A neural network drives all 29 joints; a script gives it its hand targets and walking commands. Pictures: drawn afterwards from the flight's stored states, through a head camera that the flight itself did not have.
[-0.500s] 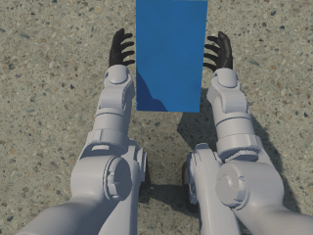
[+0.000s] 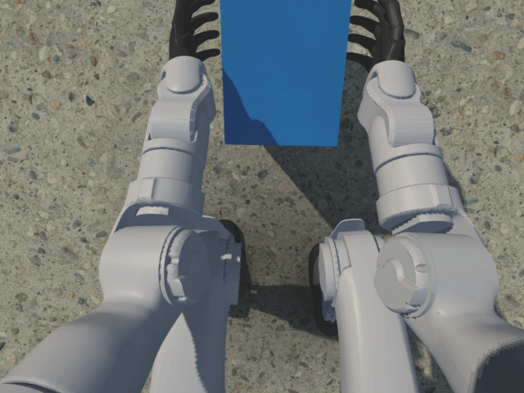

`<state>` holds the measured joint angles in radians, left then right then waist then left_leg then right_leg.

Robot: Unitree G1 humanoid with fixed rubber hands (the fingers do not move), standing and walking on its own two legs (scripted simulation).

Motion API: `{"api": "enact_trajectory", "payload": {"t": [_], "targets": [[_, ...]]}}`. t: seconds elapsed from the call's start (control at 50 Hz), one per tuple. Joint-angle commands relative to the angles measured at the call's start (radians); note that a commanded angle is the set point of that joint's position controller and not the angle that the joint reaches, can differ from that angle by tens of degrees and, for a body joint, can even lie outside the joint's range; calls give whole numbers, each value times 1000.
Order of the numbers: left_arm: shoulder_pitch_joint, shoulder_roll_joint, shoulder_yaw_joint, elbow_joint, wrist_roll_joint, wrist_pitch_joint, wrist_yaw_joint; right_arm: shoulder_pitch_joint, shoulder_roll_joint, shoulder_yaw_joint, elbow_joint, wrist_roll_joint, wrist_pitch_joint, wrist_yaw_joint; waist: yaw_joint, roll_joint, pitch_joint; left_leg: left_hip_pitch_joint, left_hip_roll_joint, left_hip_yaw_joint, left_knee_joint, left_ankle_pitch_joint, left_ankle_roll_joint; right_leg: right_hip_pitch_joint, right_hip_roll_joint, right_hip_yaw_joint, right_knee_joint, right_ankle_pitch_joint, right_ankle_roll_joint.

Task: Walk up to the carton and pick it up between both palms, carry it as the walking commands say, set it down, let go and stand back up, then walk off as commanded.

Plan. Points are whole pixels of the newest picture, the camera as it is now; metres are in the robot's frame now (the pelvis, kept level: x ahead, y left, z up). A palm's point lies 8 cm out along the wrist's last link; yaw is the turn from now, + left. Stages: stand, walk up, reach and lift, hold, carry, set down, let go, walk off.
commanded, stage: set down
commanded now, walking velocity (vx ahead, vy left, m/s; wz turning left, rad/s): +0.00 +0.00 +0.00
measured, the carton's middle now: (282, 52) +0.57 +0.02 -0.23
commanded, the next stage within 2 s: none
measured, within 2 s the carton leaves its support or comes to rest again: neither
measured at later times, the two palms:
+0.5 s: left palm (191, 48) +0.55 +0.15 -0.19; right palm (365, 68) +0.54 -0.10 -0.20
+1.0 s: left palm (188, 48) +0.55 +0.15 -0.20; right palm (365, 65) +0.54 -0.10 -0.20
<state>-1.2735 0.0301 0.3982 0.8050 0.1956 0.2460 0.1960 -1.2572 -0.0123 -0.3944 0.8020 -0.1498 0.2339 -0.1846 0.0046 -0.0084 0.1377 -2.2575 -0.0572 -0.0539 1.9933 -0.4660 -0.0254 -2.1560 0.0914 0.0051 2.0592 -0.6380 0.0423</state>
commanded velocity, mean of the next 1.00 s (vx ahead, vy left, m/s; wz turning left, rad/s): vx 0.00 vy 0.00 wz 0.00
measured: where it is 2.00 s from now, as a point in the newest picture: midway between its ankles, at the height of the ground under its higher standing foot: (274, 292)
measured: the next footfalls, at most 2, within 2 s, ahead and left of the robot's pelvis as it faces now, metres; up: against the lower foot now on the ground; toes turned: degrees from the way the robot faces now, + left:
none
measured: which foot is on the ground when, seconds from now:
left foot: down 0.00-1.00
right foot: down 0.00-1.00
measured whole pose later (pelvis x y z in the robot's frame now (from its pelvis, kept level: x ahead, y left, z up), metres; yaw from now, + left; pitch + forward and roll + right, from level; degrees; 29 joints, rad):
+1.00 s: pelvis +0.00 +0.00 -0.04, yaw +0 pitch +37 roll -1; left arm -1.47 0.19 0.44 1.02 0.15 0.20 0.07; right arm -1.41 -0.06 -0.37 0.89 -0.16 0.22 -0.11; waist 0.02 0.02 0.32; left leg -2.30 -0.04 -0.04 2.16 -0.51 -0.03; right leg -2.21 0.13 0.02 2.24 -0.68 0.05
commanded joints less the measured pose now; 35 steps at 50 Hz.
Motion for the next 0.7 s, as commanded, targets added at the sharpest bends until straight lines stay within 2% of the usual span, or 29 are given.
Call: {"api": "enact_trajectory", "payload": {"t": [0.0,0.1,0.28,0.38,0.44,0.58,0.68], "targets": [[-608,-947,-462,18,-120,-31,-283,-681,898,468,-42,119,-46,282,-10,50,-1212,838,-112,99,-73,291,-2,393,102,-68,-177,307,-4],[-624,-936,-462,32,-143,-36,-288,-718,880,483,-51,140,-50,284,-13,47,-1195,829,-106,99,-34,306,1,380,99,-69,-142,312,-3],[-595,-909,-377,151,-147,-38,-316,-764,823,469,-47,136,-62,289,-17,15,-1074,735,-98,96,30,315,12,349,95,-71,-93,320,-2],[-603,-902,-367,163,-173,-47,-329,-807,825,508,-81,158,-71,287,3,-33,-1092,712,-96,95,64,354,20,392,93,-69,-64,362,2],[-608,-901,-372,166,-188,-48,-340,-790,841,517,-82,157,-68,282,-2,-47,-1087,693,-95,97,77,361,21,410,91,-65,-61,383,5],[-613,-872,-338,197,-176,-48,-357,-770,844,481,-32,137,-62,285,10,-45,-978,618,-92,103,80,299,25,372,92,-55,-65,339,-1],[-612,-843,-304,228,-152,-42,-369,-758,814,437,9,109,-57,288,8,-47,-899,579,-88,103,76,240,29,340,89,-53,-68,283,-6]]}}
